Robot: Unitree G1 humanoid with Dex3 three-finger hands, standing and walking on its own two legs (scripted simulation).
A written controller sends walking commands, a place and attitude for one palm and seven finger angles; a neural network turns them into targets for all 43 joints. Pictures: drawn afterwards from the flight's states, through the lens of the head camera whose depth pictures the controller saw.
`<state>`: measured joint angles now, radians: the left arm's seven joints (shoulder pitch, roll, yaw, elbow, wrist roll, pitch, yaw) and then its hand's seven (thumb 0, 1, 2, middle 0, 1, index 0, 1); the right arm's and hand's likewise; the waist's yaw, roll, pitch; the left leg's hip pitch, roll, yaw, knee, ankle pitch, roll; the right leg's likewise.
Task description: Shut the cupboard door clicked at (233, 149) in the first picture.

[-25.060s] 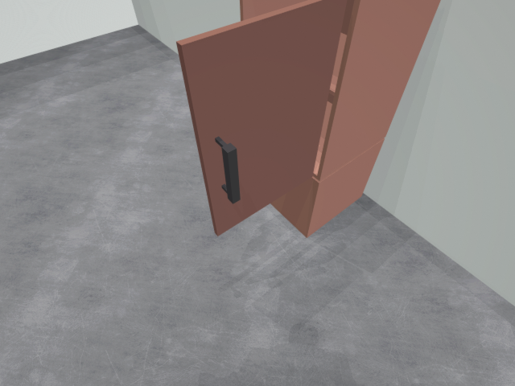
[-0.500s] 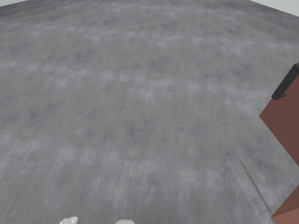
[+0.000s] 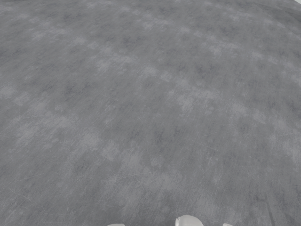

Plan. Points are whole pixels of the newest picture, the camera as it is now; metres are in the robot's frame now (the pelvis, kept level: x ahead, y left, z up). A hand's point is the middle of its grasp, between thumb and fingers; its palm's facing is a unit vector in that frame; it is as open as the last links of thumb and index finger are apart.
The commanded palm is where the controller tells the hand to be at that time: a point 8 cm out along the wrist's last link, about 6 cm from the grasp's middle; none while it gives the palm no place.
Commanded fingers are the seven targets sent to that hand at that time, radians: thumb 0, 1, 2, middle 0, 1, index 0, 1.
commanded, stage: walk to a spot facing it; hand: left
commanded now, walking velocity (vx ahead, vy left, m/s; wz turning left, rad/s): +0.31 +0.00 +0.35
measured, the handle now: out of the picture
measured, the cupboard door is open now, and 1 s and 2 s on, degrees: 67 67 67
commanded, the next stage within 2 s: turn to face it in 0.18 s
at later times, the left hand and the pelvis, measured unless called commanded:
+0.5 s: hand (115, 184) +0.25 +0.12 -0.14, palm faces +0.17 -0.96 -0.24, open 7.2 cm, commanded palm none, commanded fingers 0.00 0.90 0.90 -0.20 -0.30 -0.20 -0.30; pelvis +0.19 -0.07 +0.01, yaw +7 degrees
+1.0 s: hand (102, 164) +0.31 +0.18 -0.17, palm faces -0.05 -0.98 -0.17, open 7.4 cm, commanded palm none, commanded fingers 0.00 0.90 0.90 -0.20 -0.30 -0.20 -0.30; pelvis +0.23 -0.02 +0.01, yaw -9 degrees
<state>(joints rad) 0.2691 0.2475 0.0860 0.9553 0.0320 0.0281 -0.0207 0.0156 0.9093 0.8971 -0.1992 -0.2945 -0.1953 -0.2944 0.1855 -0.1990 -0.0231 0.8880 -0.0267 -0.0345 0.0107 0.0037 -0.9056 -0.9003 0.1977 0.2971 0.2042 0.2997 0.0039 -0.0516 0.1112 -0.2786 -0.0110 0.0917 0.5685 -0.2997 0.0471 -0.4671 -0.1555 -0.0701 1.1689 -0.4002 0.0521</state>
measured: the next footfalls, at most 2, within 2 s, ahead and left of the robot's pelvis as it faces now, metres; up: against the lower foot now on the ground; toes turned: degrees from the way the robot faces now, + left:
right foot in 0.30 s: +0.29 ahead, -0.14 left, +0.00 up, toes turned +1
left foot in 0.82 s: +0.28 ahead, +0.07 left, +0.00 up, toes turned -2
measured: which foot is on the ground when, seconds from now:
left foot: down 0.00-0.30, up 0.32-0.80, down 0.82-1.00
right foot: up 0.00-0.28, down 0.30-0.82, up 0.84-1.00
